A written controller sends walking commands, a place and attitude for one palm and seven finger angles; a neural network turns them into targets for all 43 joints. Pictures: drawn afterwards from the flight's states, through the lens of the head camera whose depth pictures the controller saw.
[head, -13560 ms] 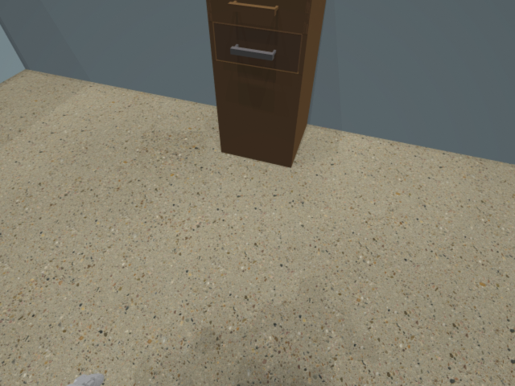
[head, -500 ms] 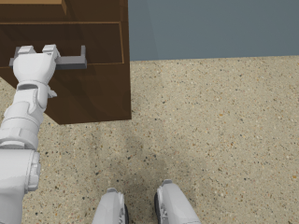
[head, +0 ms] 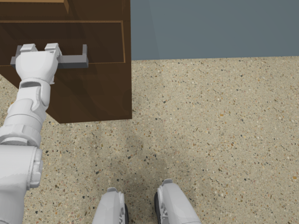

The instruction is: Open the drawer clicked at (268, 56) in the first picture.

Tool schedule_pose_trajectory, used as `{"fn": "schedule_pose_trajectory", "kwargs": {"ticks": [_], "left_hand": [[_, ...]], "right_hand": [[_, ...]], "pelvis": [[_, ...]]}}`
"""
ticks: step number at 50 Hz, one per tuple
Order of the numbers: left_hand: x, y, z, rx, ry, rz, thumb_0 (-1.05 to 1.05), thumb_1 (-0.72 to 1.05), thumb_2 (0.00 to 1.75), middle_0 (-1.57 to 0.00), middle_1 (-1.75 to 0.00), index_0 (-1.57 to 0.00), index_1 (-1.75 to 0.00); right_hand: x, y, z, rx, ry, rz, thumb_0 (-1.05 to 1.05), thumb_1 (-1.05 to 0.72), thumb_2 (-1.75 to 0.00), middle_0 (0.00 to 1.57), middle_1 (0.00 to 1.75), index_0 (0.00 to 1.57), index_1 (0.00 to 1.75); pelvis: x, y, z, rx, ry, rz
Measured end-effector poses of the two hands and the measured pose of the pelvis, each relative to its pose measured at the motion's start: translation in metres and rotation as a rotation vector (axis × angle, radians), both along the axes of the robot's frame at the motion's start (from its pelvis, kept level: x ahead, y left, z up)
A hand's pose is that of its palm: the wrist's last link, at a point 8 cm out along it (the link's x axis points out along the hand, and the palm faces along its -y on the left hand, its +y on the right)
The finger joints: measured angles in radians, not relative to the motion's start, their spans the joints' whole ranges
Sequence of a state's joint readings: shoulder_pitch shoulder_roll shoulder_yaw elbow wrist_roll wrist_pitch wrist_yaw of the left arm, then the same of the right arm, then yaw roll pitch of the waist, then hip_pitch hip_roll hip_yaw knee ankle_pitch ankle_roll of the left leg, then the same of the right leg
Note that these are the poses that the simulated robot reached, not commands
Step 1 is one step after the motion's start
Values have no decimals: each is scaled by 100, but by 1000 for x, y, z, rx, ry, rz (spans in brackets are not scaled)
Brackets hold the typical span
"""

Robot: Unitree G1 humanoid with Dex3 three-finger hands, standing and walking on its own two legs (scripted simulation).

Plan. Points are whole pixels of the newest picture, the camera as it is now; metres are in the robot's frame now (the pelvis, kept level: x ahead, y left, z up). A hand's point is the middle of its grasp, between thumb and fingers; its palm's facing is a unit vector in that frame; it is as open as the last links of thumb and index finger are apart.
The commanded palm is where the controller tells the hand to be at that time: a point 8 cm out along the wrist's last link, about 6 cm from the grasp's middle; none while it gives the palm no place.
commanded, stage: pull the drawer open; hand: left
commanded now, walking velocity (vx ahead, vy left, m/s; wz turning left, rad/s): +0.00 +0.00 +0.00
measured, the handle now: (52, 55) +0.58 +0.23 +0.00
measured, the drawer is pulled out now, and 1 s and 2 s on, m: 0.00 0.09 0.22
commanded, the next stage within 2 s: none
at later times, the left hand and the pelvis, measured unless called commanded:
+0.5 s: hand (46, 88) +0.48 +0.24 -0.02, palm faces -0.05 -0.04 -1.00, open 6.1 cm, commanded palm +0.44 +0.23 +0.03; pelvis +0.03 +0.00 +0.02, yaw -1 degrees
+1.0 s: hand (44, 108) +0.43 +0.24 -0.02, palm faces -0.05 -0.05 -1.00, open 6.1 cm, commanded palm +0.38 +0.23 +0.03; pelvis +0.04 +0.00 +0.04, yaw -1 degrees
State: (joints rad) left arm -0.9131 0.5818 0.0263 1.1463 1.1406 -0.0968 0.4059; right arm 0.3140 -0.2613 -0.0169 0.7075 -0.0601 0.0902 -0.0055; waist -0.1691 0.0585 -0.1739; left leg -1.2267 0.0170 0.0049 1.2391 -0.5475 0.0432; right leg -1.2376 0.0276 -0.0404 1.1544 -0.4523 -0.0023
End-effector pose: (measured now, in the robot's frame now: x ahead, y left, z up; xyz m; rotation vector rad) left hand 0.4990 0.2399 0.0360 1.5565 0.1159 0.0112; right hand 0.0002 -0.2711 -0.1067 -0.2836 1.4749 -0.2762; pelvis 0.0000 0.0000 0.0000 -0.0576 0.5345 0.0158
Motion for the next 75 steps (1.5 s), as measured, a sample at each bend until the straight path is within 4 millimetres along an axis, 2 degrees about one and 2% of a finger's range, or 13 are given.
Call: {"fn": "schedule_pose_trajectory", "kwargs": {"ticks": [10,16,22,36,44,55,75], "left_hand": [[-3,0,0,-8,1,1,0,68,77,-28,-131,-35,-134],[-15,1,-1,-20,0,-8,0,69,76,-26,-133,-34,-133],[-27,1,-1,-25,-6,-16,0,70,76,-26,-133,-33,-132],[-56,1,-2,-30,-15,-13,1,70,77,-25,-134,-33,-132],[-75,0,-1,-31,-12,-6,1,70,76,-25,-133,-34,-131],[-106,-1,-1,-31,-18,5,1,69,77,-25,-132,-34,-131],[-160,-3,-1,-26,-21,29,2,68,77,-25,-129,-35,-131]], "right_hand": [[-2,0,2,7,0,-18,0,-90,-90,20,30,20,30],[7,5,5,26,-2,-23,0,-90,-90,20,30,20,30],[28,7,7,39,-23,-11,0,-90,-90,20,30,20,30],[95,9,15,55,-128,42,0,-90,-90,20,30,20,30],[117,11,21,63,-174,58,0,-90,-90,20,30,20,30],[127,12,25,70,-218,67,0,-90,-90,20,30,20,30],[136,10,28,72,-326,91,0,-90,-90,20,30,20,30]], "pelvis": [[2,0,3,3,-5,-16],[11,3,10,9,-21,-29],[20,4,17,12,-32,-29],[38,5,29,15,-64,-26],[43,4,34,18,-83,-28],[44,3,37,20,-110,-30],[30,-2,36,30,-156,-32]]}}
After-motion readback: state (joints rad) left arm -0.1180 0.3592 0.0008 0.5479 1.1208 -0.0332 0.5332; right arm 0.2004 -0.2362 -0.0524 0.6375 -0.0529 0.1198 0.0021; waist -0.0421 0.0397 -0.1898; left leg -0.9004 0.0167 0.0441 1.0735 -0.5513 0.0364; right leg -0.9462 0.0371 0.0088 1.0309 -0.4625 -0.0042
